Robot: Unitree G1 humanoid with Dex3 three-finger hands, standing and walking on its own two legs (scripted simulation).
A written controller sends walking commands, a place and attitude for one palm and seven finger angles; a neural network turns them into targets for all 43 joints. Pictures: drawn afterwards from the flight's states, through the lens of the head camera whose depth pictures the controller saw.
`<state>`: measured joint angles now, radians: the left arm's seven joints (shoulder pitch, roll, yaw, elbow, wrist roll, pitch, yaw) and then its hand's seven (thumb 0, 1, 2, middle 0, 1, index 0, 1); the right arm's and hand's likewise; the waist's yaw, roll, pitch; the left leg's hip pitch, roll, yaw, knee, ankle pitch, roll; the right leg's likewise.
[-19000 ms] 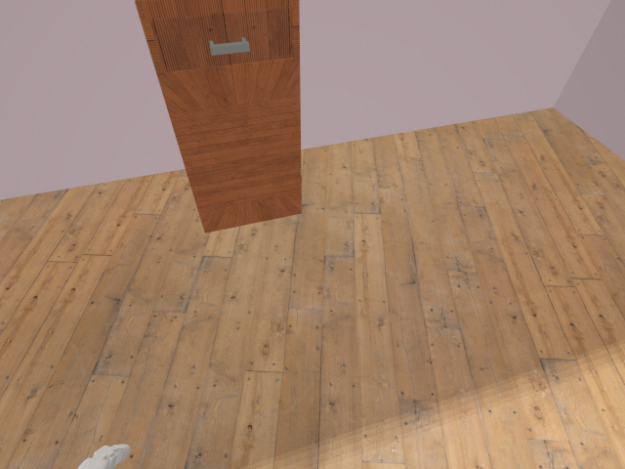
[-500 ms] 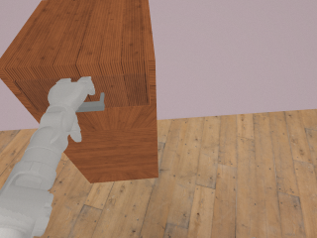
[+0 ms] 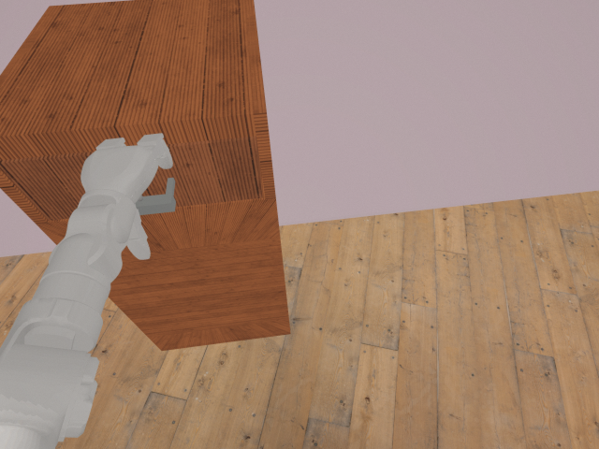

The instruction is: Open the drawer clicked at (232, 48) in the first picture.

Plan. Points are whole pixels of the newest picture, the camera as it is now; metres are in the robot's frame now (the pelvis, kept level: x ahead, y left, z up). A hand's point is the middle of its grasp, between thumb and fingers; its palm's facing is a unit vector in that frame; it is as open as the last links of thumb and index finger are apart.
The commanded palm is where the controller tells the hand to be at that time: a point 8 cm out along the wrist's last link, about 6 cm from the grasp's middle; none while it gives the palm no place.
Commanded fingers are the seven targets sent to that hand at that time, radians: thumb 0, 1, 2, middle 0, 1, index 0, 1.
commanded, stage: re-aim the fingers above the handle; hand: left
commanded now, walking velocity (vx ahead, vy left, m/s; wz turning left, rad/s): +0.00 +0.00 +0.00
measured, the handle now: (141, 196) +0.50 +0.26 +0.03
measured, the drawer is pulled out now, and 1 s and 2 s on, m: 0.00 0.00 0.00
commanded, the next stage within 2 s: lower the fingers behind the handle in 1.46 s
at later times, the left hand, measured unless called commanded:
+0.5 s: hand (136, 188) +0.45 +0.24 +0.09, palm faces +0.05 -0.06 -1.00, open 13.8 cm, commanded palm +0.42 +0.26 +0.15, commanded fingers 0.00 -0.50 0.30 -0.30 -1.20 -0.30 -1.20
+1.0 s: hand (128, 203) +0.43 +0.24 +0.09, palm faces +0.04 -0.07 -1.00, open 13.8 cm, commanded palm +0.41 +0.26 +0.15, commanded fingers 0.00 -0.50 0.30 -0.30 -1.20 -0.30 -1.20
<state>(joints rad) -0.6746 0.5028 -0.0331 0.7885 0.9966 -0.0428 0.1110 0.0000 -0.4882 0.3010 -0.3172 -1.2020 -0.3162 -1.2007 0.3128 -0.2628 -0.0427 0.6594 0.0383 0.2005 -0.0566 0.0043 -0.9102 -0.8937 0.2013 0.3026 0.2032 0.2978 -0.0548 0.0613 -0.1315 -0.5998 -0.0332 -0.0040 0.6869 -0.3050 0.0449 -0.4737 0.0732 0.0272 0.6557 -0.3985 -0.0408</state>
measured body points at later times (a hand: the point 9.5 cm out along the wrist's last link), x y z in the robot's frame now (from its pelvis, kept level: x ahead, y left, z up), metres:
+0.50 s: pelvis +0.00 +0.01 +0.00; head +0.05 +0.00 +0.44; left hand +0.45 +0.24 +0.15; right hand +0.09 -0.26 -0.13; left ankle +0.01 +0.09 -0.72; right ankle -0.05 -0.10 -0.72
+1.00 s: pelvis -0.01 +0.01 +0.00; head +0.04 +0.00 +0.45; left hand +0.42 +0.24 +0.14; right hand +0.06 -0.27 -0.13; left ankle +0.01 +0.09 -0.72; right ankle -0.05 -0.10 -0.72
